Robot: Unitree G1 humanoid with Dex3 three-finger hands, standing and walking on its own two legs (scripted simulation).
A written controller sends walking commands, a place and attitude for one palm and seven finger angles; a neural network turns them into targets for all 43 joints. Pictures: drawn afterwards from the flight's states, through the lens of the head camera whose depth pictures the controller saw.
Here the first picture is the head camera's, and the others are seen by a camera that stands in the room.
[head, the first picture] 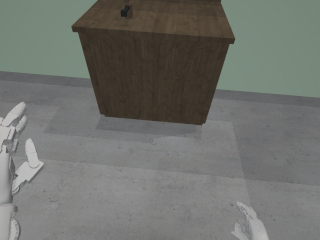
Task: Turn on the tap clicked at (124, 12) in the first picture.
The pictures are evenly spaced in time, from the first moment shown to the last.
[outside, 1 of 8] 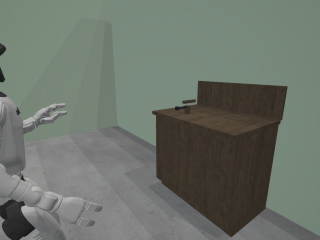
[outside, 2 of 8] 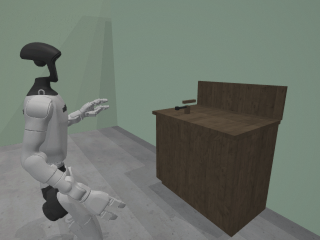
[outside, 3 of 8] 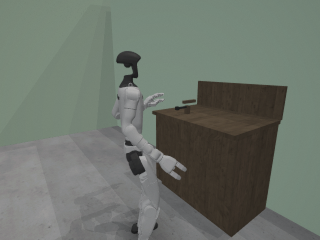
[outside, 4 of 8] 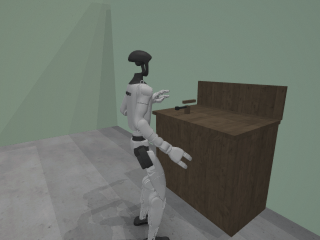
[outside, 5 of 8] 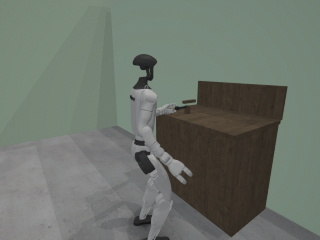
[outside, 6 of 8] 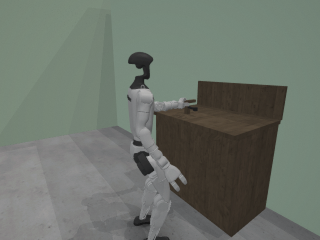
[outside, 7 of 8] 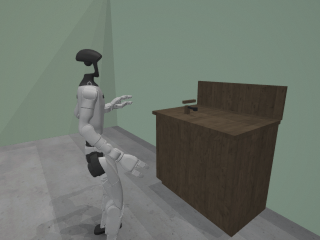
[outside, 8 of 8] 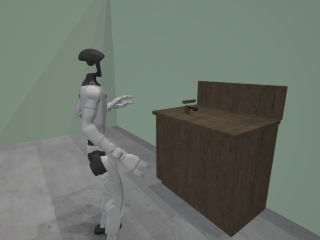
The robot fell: no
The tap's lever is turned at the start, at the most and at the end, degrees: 0 79 79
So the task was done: yes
